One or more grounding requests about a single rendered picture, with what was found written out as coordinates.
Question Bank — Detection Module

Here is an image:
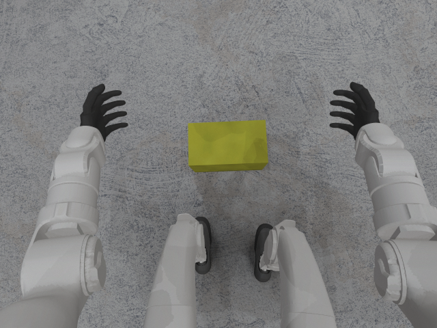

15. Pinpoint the right robot hand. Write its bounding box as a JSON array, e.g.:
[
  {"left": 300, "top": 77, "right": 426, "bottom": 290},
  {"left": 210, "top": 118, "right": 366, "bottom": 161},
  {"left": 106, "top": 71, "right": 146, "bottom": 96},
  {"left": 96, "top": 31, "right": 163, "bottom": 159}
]
[{"left": 330, "top": 82, "right": 380, "bottom": 141}]

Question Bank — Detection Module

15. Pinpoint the right robot foot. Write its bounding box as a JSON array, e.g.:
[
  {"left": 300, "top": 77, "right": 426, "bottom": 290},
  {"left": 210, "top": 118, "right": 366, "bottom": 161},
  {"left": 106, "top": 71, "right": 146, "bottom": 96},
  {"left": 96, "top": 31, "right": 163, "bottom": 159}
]
[{"left": 254, "top": 223, "right": 273, "bottom": 282}]

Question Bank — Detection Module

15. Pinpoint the left robot hand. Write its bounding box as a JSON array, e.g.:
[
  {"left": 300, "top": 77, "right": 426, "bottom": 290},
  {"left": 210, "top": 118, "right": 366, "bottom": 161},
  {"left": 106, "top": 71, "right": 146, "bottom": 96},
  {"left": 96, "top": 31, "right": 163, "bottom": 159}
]
[{"left": 80, "top": 83, "right": 128, "bottom": 141}]

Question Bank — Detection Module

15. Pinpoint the left robot forearm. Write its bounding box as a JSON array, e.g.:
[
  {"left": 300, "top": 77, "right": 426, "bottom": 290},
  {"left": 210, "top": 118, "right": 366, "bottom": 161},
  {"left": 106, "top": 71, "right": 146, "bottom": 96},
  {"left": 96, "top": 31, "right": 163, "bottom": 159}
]
[{"left": 20, "top": 126, "right": 106, "bottom": 296}]

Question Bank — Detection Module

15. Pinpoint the right robot upper arm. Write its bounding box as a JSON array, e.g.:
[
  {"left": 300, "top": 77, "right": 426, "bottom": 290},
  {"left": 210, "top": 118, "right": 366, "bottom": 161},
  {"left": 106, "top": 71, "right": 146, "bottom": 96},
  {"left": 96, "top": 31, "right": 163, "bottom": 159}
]
[{"left": 373, "top": 239, "right": 437, "bottom": 328}]

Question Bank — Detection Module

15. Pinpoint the left robot upper arm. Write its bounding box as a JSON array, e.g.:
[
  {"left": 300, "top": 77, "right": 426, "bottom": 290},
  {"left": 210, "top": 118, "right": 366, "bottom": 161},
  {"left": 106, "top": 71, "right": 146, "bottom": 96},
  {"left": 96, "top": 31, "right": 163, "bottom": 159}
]
[{"left": 0, "top": 234, "right": 107, "bottom": 328}]

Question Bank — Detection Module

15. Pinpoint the left robot foot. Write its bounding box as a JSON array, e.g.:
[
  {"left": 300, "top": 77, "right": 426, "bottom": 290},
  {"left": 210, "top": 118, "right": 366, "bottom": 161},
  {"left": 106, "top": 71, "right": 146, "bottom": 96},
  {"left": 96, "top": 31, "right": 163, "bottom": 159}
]
[{"left": 195, "top": 217, "right": 212, "bottom": 275}]

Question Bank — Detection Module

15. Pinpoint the carton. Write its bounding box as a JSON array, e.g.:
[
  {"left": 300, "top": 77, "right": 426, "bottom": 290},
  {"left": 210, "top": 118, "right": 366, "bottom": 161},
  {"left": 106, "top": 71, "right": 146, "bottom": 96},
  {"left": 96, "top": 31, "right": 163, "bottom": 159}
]
[{"left": 188, "top": 120, "right": 268, "bottom": 172}]

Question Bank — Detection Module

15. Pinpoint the robot foot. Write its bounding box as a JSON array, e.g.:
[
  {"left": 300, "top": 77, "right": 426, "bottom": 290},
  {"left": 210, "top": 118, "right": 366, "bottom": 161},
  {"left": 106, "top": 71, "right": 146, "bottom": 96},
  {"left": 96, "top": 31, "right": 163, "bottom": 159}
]
[
  {"left": 195, "top": 217, "right": 212, "bottom": 275},
  {"left": 254, "top": 223, "right": 273, "bottom": 282}
]

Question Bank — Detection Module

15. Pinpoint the right robot forearm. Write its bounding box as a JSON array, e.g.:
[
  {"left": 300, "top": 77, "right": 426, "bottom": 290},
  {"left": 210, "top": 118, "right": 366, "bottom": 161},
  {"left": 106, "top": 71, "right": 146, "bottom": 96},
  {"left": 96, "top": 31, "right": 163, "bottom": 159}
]
[{"left": 354, "top": 123, "right": 437, "bottom": 241}]

